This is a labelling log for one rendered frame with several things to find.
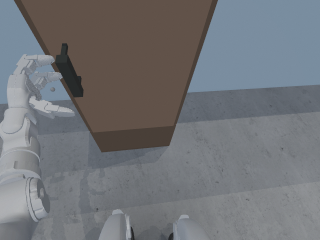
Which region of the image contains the left robot hand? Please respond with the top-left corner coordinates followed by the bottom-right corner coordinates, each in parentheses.
top-left (7, 54), bottom-right (75, 119)

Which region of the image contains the left robot forearm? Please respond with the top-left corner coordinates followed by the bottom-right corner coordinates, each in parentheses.
top-left (0, 107), bottom-right (42, 186)

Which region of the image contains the left robot thigh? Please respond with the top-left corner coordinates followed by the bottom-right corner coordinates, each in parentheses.
top-left (98, 213), bottom-right (132, 240)

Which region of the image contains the cupboard door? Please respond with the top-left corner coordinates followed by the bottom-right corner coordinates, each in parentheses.
top-left (21, 0), bottom-right (212, 133)

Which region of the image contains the right robot shin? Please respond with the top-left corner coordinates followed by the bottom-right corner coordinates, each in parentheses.
top-left (178, 214), bottom-right (189, 221)

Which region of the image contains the handle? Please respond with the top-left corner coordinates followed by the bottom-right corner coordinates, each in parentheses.
top-left (55, 43), bottom-right (84, 98)

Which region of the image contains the left robot upper arm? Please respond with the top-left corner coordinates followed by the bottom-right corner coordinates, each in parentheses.
top-left (0, 177), bottom-right (51, 240)

